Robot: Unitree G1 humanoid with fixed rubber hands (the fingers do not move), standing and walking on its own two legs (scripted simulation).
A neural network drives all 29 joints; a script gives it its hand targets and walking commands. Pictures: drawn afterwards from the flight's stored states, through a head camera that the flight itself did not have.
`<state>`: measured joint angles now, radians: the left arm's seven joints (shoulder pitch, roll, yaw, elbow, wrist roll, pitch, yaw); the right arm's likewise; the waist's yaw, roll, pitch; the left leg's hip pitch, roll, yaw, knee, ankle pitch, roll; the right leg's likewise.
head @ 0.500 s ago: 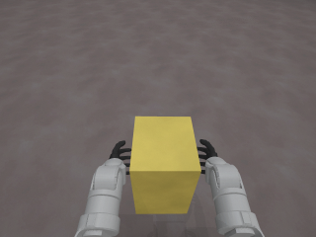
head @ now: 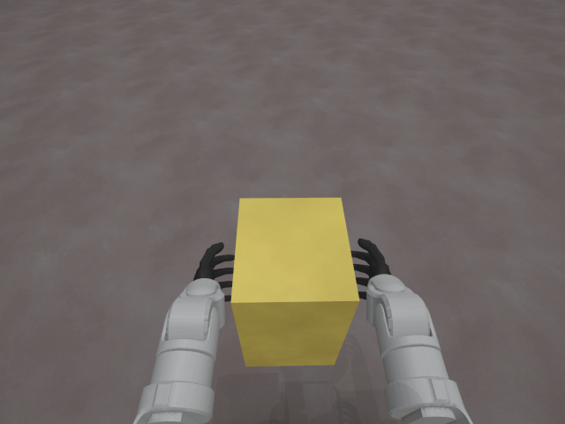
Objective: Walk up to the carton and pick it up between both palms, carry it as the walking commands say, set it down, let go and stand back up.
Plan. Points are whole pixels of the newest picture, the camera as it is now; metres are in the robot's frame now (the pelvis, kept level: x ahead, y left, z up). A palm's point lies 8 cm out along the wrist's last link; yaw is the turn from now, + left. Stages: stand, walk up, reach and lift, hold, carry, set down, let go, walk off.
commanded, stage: hold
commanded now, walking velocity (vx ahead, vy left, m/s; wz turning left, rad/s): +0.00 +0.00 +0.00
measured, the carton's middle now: (290, 287) +0.35 -0.01 -0.04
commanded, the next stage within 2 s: set down in 0.28 s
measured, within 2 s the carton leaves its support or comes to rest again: neither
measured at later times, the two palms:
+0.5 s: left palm (210, 275) +0.33 +0.12 +0.03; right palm (375, 272) +0.31 -0.13 +0.04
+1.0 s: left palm (222, 293) +0.34 +0.11 -0.05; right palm (367, 288) +0.34 -0.14 -0.04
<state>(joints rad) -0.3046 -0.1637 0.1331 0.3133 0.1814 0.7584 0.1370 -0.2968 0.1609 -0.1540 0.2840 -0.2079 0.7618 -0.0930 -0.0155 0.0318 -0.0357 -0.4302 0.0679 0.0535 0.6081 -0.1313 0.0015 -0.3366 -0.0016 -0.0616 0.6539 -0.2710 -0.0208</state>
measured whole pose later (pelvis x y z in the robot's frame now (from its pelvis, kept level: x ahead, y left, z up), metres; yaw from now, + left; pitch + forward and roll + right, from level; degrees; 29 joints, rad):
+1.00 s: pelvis +0.04 +0.01 +0.00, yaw -8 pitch +4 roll +1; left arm -0.36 -0.18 0.31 0.66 0.21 0.31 0.14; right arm -0.44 0.20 -0.37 0.73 -0.30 0.26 -0.08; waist 0.03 -0.01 0.03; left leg -0.51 -0.01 0.04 0.66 -0.22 0.02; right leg -0.48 0.03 0.09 0.73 -0.32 0.00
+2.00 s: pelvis -0.01 +0.01 -0.09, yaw -7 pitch +29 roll +1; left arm -0.67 -0.01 0.14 0.66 0.07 -0.03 0.24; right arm -0.74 -0.04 -0.03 0.72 0.00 -0.06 -0.26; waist 0.04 -0.01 0.23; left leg -1.30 0.01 0.04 1.06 -0.26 0.02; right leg -1.27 0.06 0.09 1.15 -0.37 0.01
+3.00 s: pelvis -0.05 +0.03 -0.23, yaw -6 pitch +29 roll +1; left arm -1.22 0.13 0.17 0.70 -0.03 0.17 0.26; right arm -1.27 -0.23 -0.01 0.78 0.15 0.14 -0.24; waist 0.01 -0.01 0.53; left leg -1.78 -0.02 0.04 1.65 -0.39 0.03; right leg -1.72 0.07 0.09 1.74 -0.53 0.05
